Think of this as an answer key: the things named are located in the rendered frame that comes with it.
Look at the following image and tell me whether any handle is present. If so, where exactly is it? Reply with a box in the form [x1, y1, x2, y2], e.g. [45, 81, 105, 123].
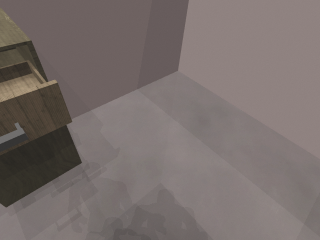
[0, 122, 29, 152]

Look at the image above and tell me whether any drawer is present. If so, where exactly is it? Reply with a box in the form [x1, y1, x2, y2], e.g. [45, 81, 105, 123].
[0, 60, 72, 155]

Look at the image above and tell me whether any cabinet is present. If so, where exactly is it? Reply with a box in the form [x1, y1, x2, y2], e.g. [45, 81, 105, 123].
[0, 7, 82, 208]

